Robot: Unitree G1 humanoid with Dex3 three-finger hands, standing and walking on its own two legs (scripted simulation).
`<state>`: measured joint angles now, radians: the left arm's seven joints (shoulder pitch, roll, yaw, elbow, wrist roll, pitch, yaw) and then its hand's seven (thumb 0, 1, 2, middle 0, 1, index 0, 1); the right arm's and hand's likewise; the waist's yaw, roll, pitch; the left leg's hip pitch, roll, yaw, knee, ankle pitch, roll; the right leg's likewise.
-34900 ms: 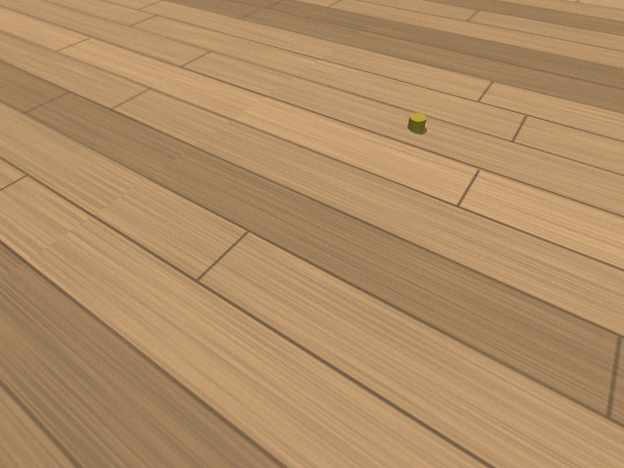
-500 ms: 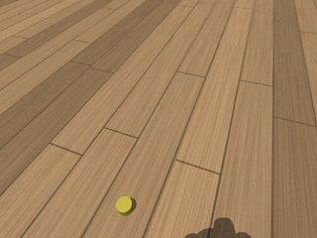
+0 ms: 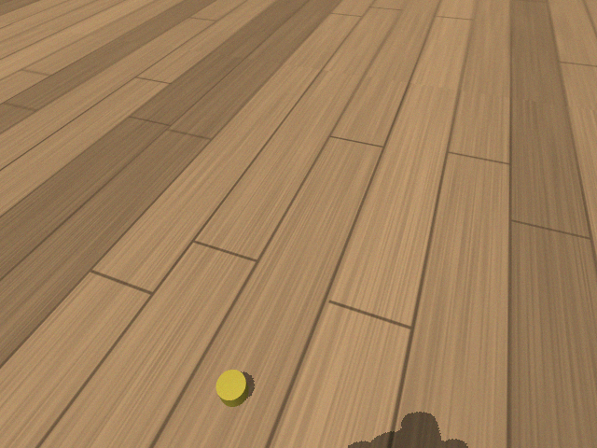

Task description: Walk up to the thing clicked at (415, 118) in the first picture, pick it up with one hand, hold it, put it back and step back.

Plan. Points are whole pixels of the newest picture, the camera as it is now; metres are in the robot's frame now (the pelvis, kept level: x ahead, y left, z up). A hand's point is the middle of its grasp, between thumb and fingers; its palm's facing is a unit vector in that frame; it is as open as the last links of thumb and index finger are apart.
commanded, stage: stand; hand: left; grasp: from above
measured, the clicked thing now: (232, 388) +0.45 +0.25 -0.75
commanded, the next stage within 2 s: step back in 0.18 s
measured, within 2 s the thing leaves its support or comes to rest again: neither
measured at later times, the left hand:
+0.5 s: hand out of the picture +0.09 +0.31 -0.18, palm faces -0.01 -0.93 -0.37, open 7.4 cm
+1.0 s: hand out of the picture -0.01 +0.32 -0.16, palm faces -0.08 -0.91 -0.40, open 7.4 cm
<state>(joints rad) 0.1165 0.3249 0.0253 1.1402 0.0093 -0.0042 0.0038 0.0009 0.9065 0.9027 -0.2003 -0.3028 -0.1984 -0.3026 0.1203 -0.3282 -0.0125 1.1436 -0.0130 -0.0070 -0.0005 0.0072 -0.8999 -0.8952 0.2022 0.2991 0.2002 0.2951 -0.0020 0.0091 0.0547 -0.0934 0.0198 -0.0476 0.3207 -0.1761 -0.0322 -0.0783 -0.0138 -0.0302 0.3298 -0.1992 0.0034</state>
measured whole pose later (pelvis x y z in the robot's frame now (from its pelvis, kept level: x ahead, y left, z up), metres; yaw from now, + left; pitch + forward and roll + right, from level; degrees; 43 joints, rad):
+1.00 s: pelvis -0.12 +0.06 -0.03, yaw -4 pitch -4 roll -1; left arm 0.16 0.35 0.07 0.89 0.02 0.05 0.00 0.00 0.91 0.90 -0.20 -0.30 -0.20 -0.30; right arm 0.09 -0.36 -0.05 0.90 0.00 0.05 -0.01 0.01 -0.90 -0.89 0.21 0.30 0.20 0.30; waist -0.02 0.05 0.18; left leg -0.34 -0.03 0.02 0.73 -0.35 0.05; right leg -0.24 0.07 0.03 0.65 -0.33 -0.04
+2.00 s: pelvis -0.44 +0.05 -0.02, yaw -2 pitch -1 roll +1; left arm 0.15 0.37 0.09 0.77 0.05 0.06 0.01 0.00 0.90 0.90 -0.20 -0.30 -0.20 -0.30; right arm 0.23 -0.40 -0.05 0.87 -0.01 0.04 -0.02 0.01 -0.90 -0.90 0.20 0.30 0.20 0.30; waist -0.01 0.01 0.15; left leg -0.33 -0.06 -0.08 0.91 -0.50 -0.01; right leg -0.37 -0.02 -0.01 0.63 -0.24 -0.01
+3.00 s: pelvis -0.65 +0.00 -0.02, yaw -1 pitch -3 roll +0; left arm 0.23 0.39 0.08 0.98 0.02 -0.01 -0.02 0.00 0.91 0.90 -0.20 -0.30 -0.20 -0.30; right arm 0.25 -0.36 -0.05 0.97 -0.03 0.00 0.03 0.01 -0.90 -0.89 0.21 0.30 0.20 0.30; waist 0.00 0.00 0.07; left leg -0.19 0.01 -0.04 0.61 -0.36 -0.01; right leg -0.28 0.00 -0.03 0.60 -0.29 -0.02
